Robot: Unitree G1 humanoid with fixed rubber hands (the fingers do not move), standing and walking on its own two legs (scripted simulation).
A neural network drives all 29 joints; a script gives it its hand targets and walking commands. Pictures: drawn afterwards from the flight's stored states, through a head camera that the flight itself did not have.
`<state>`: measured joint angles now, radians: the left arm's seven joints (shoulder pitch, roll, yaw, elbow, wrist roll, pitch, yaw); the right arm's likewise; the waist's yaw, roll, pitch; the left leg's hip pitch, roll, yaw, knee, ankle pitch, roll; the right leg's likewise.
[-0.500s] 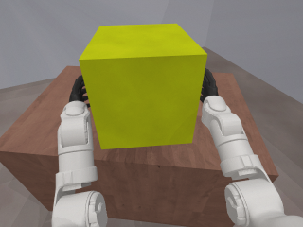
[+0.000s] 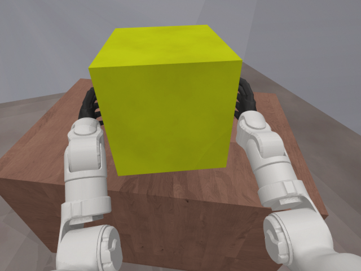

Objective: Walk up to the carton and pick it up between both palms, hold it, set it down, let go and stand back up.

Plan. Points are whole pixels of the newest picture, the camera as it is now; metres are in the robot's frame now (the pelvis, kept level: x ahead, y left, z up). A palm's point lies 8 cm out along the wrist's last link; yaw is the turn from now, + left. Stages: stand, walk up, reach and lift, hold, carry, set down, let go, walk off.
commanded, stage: hold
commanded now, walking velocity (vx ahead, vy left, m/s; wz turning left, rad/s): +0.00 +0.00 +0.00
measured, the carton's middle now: (166, 93) +0.47 +0.00 +0.20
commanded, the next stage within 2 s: none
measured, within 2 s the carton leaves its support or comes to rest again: neither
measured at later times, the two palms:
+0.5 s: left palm (92, 123) +0.36 +0.17 +0.19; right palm (246, 115) +0.36 -0.16 +0.20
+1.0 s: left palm (94, 123) +0.36 +0.16 +0.20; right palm (251, 115) +0.35 -0.17 +0.20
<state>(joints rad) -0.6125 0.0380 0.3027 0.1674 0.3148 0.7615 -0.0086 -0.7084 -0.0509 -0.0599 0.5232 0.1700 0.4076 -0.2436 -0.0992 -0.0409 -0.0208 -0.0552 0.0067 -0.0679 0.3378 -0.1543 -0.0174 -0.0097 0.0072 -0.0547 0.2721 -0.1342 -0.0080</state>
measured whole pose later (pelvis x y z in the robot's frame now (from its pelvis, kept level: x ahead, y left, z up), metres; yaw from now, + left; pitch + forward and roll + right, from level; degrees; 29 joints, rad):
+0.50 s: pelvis +0.00 +0.00 +0.00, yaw -1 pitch -8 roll -1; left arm -0.59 0.01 0.32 0.13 0.32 0.77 -0.01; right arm -0.68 -0.07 -0.01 0.47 0.21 0.42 -0.27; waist -0.09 -0.03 0.00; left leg -0.04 0.02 -0.05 0.33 -0.16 -0.02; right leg 0.00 0.02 -0.04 0.26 -0.13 -0.01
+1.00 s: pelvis -0.01 +0.01 +0.00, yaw -1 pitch -9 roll -1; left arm -0.63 0.01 0.30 0.20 0.32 0.77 -0.01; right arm -0.71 -0.07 -0.08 0.54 0.16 0.39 -0.21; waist -0.10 -0.03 0.00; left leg -0.03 0.00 -0.05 0.33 -0.14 -0.01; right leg 0.00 0.00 -0.04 0.28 -0.13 0.00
